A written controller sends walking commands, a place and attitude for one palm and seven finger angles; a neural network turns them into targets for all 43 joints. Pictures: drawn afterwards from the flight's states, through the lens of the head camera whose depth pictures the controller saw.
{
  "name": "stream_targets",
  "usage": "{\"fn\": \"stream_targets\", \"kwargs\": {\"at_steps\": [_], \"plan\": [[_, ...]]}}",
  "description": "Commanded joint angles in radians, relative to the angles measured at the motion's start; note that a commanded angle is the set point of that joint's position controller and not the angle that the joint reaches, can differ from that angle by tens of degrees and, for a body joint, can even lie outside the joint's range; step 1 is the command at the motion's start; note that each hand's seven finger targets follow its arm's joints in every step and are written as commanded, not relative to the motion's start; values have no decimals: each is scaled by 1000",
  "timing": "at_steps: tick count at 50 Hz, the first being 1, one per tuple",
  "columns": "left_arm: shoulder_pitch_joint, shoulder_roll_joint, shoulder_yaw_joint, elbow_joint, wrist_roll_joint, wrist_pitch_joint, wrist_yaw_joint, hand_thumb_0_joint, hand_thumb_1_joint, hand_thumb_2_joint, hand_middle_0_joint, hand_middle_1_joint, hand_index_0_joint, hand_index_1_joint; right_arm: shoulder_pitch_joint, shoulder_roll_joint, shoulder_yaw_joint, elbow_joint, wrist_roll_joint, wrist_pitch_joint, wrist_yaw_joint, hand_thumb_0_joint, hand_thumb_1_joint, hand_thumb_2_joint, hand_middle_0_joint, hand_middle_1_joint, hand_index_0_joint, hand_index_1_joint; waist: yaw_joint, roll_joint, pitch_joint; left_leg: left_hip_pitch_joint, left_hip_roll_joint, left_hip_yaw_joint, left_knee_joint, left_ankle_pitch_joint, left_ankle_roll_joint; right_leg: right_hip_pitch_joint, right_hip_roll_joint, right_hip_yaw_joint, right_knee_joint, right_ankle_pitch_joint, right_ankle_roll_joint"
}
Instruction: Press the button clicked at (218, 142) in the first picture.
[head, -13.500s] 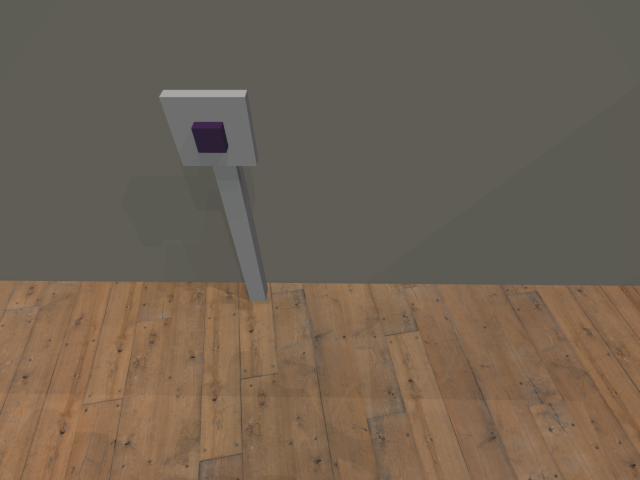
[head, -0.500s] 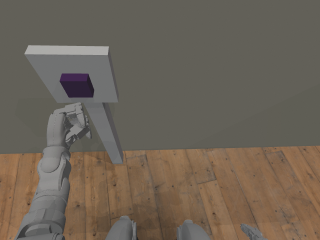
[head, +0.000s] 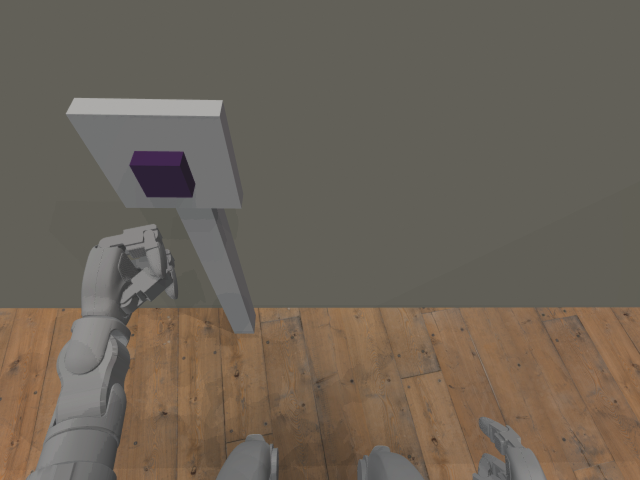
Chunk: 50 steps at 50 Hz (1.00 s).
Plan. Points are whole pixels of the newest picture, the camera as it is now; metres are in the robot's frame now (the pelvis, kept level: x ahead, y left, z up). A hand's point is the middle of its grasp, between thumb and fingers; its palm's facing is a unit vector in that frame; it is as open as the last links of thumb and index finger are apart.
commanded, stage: draw the hand back to the body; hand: left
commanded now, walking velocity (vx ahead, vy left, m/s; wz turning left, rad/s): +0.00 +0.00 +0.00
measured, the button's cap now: (165, 173) +0.50 +0.22 +0.06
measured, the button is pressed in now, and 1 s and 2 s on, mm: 0 0 0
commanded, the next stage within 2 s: step back with the hand held close in 1.36 s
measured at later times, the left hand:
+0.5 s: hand (79, 314) +0.26 +0.22 +0.14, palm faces +0.17 -0.96 -0.21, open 3.1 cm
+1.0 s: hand out of the picture +0.22 +0.25 +0.23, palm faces +0.38 -0.84 -0.38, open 3.1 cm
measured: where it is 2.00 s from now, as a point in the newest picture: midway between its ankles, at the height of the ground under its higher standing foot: outside the picture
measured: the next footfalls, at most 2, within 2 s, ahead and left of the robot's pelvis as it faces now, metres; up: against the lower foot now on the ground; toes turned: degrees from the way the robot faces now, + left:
none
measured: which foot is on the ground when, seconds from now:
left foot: down 0.00-1.00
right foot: down 0.00-1.00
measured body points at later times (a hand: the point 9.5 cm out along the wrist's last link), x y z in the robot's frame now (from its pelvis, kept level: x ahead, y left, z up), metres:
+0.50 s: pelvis +0.01 +0.01 +0.05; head +0.02 +0.00 +0.50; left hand +0.25 +0.27 +0.15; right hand +0.19 -0.23 -0.02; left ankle +0.02 +0.12 -0.66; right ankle -0.01 -0.11 -0.66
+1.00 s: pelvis +0.03 +0.02 +0.08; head +0.01 +0.00 +0.53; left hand +0.19 +0.30 +0.25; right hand +0.23 -0.19 +0.00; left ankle +0.02 +0.12 -0.66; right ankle -0.01 -0.11 -0.66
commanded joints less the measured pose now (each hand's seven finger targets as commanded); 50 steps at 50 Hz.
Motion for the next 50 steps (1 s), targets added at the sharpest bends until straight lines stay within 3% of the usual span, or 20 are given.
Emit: {"fn": "stream_targets", "kwargs": {"at_steps": [1,2,5,7,8,11,13,16,19,20,21,22,24,25,27,35,39,41,45,50], "plan": [[-67,193,67,-337,-49,-23,-4,0,900,900,-1300,-1500,-1300,-1500,9,-139,-52,-169,17,-44,-16,0,-900,-900,200,300,200,300,23,23,-382,319,-49,-14,-196,368,27,309,27,57,-206,458,18],[-43,218,96,-349,-57,-14,1,0,900,900,-1300,-1500,-1300,-1500,9,-142,-53,-170,20,-45,-20,0,-900,-900,200,300,200,300,27,1,-355,308,-48,-15,-210,345,27,319,26,56,-219,440,20],[30,204,102,-350,-75,9,5,0,900,900,-1300,-1500,-1300,-1500,-4,-143,-48,-176,25,-55,-28,0,-900,-900,200,300,200,300,21,-44,-246,282,-52,-14,-245,274,30,326,22,62,-274,373,24],[55,193,93,-354,-76,20,0,0,900,900,-1300,-1500,-1300,-1500,-8,-145,-46,-178,28,-62,-30,0,-900,-900,200,300,200,300,16,-40,-193,293,-53,-14,-269,231,29,303,21,59,-301,317,26],[52,171,66,-368,-77,26,-7,0,900,900,-1300,-1500,-1300,-1500,-17,-144,-43,-180,29,-68,-31,0,-900,-900,200,300,200,300,12,-3,-169,306,-56,-13,-278,217,29,294,19,60,-313,296,24],[71,179,60,-416,-83,36,-26,0,900,900,-1300,-1500,-1300,-1500,-22,-147,-43,-186,32,-87,-38,0,-900,-900,200,300,200,300,10,-13,-158,346,-54,-19,-302,202,32,312,17,64,-346,263,23],[87,184,55,-492,-90,39,-38,0,900,900,-1300,-1500,-1300,-1500,-32,-143,-41,-195,34,-104,-45,0,-900,-900,200,300,200,300,19,40,-192,398,-55,-21,-318,224,32,338,16,61,-355,284,20],[136,200,68,-568,-101,47,-43,0,900,900,-1300,-1500,-1300,-1500,-46,-138,-34,-200,37,-130,-53,0,-900,-900,200,300,200,300,28,53,-184,444,-52,-28,-344,245,32,360,17,51,-371,300,18],[192,207,88,-604,-107,74,-35,0,900,900,-1300,-1500,-1300,-1500,-55,-134,-27,-206,40,-151,-57,0,-900,-900,200,300,200,300,39,50,-137,462,-50,-38,-378,242,27,369,18,33,-387,292,15],[202,345,110,-626,48,128,109,0,900,900,-1300,-1500,-1300,-1500,-90,-126,-37,-197,24,-132,-73,0,-900,-900,200,300,200,300,90,8,-145,492,-47,-26,-419,234,34,395,-14,93,-464,261,-3],[233,223,31,-675,66,161,176,0,900,900,-1300,-1500,-1300,-1500,-106,-103,-23,-217,24,-130,-81,0,-900,-900,200,300,200,300,60,19,-78,522,-50,-18,-448,223,33,387,-21,85,-493,255,4],[303,202,21,-675,75,192,213,0,900,900,-1300,-1500,-1300,-1500,-89,-107,-24,-216,23,-129,-84,0,-900,-900,200,300,200,300,61,2,-56,531,-46,-22,-460,222,31,395,-22,71,-496,258,6],[339,197,4,-748,110,227,264,0,900,900,-1300,-1500,-1300,-1500,-95,-105,-18,-207,23,-121,-84,0,-900,-900,200,300,200,300,63,74,-45,587,-40,-22,-489,246,30,434,-21,58,-511,288,0],[370,197,2,-756,116,243,280,0,900,900,-1300,-1500,-1300,-1500,-97,-107,-13,-201,16,-121,-85,0,-900,-900,200,300,200,300,67,15,-37,594,-40,-22,-500,272,35,466,-17,56,-529,317,2],[378,195,3,-794,131,266,306,0,900,900,-1300,-1500,-1300,-1500,-104,-107,-11,-196,14,-115,-88,0,-900,-900,200,300,200,300,61,9,-34,642,-38,-20,-528,301,35,501,-17,52,-550,349,5],[433,216,38,-947,164,307,351,0,900,900,-1300,-1500,-1300,-1500,-134,-104,0,-164,-3,-144,-83,0,-900,-900,200,300,200,300,85,24,-12,776,-34,-25,-623,459,32,634,-13,38,-625,469,2],[499,196,42,-1026,168,312,353,0,900,900,-1300,-1500,-1300,-1500,-136,-95,3,-153,-10,-156,-69,0,-900,-900,200,300,200,300,93,72,9,827,-27,-31,-658,558,22,674,-16,29,-645,507,3],[561,185,46,-1037,165,320,347,0,900,900,-1300,-1500,-1300,-1500,-142,-94,1,-151,-15,-159,-61,0,-900,-900,200,300,200,300,98,44,29,833,-22,-27,-669,596,23,696,-15,30,-658,537,6],[610,218,110,-1059,165,316,342,0,900,900,-1300,-1500,-1300,-1500,-153,-94,-8,-143,-20,-156,-54,0,-900,-900,200,300,200,300,110,-26,46,838,-23,-19,-684,602,24,717,-4,29,-687,567,9],[628,236,155,-1146,162,300,337,0,900,900,-1300,-1500,-1300,-1500,-166,-86,-10,-143,-21,-158,-51,0,-900,-900,200,300,200,300,119,36,49,850,-29,-10,-694,580,21,734,-3,36,-709,561,7]]}}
